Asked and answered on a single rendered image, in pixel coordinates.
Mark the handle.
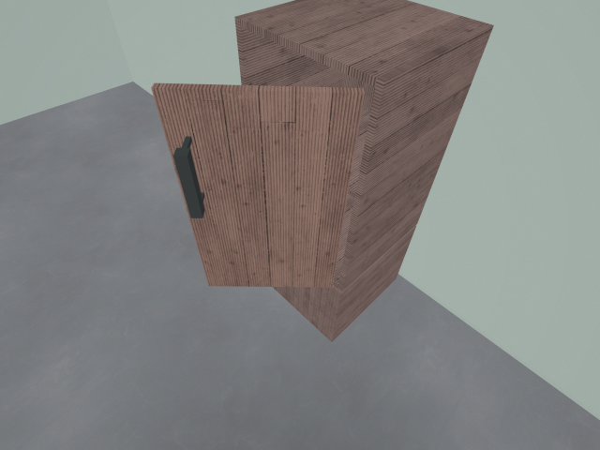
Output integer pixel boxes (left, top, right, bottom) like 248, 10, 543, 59
173, 137, 204, 218

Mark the cupboard door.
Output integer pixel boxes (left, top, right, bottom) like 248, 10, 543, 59
151, 83, 365, 288

